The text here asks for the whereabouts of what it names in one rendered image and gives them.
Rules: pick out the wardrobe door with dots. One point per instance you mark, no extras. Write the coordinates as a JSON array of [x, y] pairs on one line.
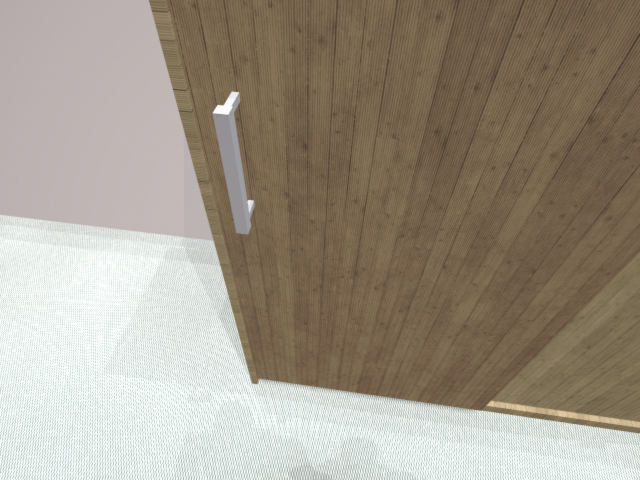
[[592, 366], [440, 186]]

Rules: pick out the handle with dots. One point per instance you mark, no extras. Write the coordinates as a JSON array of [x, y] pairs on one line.
[[230, 153]]

